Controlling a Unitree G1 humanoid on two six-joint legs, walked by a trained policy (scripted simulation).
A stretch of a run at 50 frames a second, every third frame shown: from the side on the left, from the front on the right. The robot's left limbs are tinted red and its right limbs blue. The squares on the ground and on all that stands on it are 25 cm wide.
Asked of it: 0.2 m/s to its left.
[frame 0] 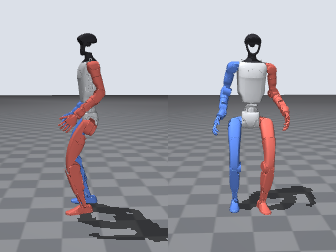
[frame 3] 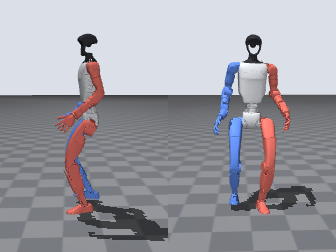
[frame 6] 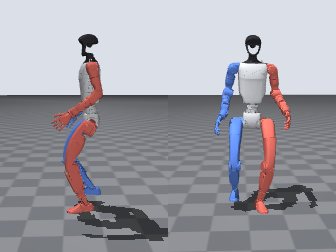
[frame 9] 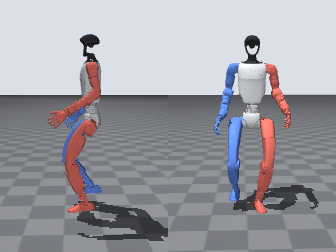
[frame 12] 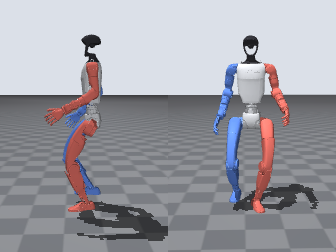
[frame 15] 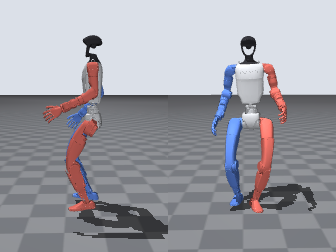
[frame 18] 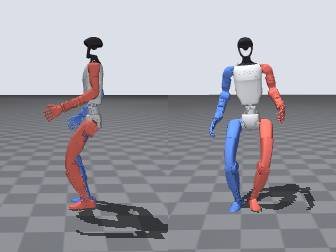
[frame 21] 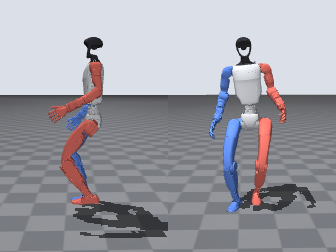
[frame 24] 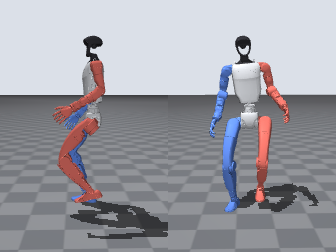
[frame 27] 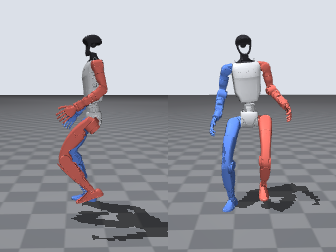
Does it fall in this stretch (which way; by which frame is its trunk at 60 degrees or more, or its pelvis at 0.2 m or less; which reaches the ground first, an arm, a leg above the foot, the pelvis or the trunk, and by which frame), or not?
no
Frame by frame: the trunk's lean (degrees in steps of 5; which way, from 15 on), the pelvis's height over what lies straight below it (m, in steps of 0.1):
0: 0, 0.8
3: 0, 0.7
6: 0, 0.7
9: 0, 0.7
12: 0, 0.7
15: 0, 0.7
18: 5, 0.7
21: 5, 0.7
24: 5, 0.7
27: 5, 0.7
